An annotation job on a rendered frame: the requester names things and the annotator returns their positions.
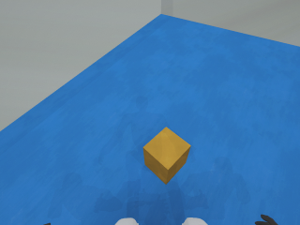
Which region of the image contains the carton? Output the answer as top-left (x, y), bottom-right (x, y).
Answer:
top-left (142, 127), bottom-right (191, 185)

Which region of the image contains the robot right hand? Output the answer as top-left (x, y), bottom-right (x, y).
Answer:
top-left (255, 214), bottom-right (277, 225)

